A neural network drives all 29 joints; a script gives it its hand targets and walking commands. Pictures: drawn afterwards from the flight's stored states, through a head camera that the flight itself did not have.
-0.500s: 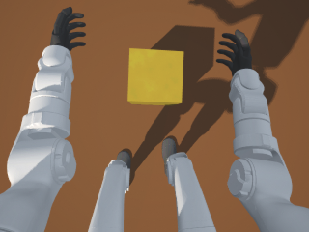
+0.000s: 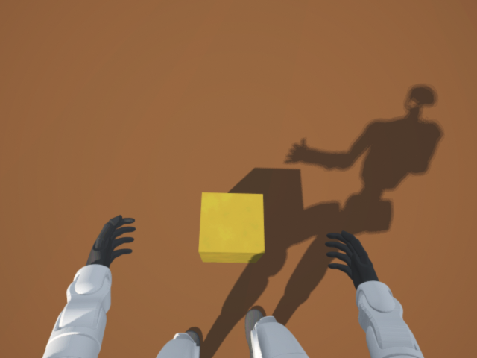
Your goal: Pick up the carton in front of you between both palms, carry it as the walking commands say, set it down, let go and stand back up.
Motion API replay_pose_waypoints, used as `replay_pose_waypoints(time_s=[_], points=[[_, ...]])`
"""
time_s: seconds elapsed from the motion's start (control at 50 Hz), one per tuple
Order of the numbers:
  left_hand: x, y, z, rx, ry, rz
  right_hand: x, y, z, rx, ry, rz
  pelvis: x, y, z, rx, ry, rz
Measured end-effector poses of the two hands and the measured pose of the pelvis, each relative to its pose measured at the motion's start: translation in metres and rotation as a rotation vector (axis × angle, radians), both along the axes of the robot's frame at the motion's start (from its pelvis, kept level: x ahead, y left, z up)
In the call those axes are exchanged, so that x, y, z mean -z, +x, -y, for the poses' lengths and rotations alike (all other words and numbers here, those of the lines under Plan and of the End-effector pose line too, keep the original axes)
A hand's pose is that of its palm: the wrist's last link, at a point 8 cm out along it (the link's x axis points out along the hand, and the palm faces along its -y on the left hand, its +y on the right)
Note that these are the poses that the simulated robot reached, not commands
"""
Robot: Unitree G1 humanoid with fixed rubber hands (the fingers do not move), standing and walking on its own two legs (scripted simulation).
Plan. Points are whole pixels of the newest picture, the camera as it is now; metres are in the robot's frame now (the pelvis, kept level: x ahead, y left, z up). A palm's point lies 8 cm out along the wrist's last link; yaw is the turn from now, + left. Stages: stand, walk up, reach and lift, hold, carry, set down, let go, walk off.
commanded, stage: let go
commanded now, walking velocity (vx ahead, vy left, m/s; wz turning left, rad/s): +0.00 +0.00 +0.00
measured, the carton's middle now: (230, 230) +0.45 -0.03 -0.63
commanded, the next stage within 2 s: stand in 0.72 s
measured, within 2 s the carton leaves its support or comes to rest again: neither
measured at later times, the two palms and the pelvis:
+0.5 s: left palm (54, 328) +0.18 +0.25 -0.04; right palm (368, 305) +0.19 -0.21 -0.04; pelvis +0.02 +0.02 +0.02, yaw +0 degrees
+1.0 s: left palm (22, 349) +0.16 +0.30 -0.06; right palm (400, 316) +0.17 -0.28 -0.07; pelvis +0.03 +0.00 +0.02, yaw +0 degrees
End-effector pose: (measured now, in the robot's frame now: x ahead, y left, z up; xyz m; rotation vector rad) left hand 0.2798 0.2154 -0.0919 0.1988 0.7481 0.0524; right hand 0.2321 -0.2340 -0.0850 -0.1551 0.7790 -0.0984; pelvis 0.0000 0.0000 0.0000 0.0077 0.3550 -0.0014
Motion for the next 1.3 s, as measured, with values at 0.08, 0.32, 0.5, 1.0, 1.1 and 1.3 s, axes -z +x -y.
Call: replay_pose_waypoints(time_s=[0.08,0.32,0.5,1.0,1.1,1.3], points=[[-0.015,-0.029,-0.008,0.003,-0.002,-0.010,-0.018,-0.029,-0.002,0.005,-0.005,-0.008,-0.011,0.007,-0.003,0.003,-0.006,0.098],[-0.047,-0.089,-0.030,-0.016,-0.001,-0.027,-0.041,-0.057,-0.014,-0.025,0.003,-0.010,-0.024,0.021,-0.014,0.002,-0.021,0.345],[-0.053,-0.098,-0.033,-0.029,-0.007,-0.043,-0.041,-0.044,-0.020,-0.047,0.000,-0.011,-0.024,0.023,-0.015,-0.007,-0.021,0.424],[-0.034,-0.124,-0.082,-0.102,0.206,-0.174,-0.014,-0.065,0.042,-0.006,-0.173,-0.131,-0.017,0.031,-0.004,-0.008,-0.013,0.351],[-0.033,-0.124,-0.082,-0.112,0.213,-0.189,-0.010,-0.065,0.046,-0.010,-0.178,-0.154,-0.018,0.035,-0.003,-0.014,-0.010,0.353],[-0.028,-0.125,-0.075,-0.121,0.195,-0.208,-0.008,-0.068,0.051,-0.011,-0.188,-0.185,-0.019,0.037,0.001,-0.021,-0.008,0.364]])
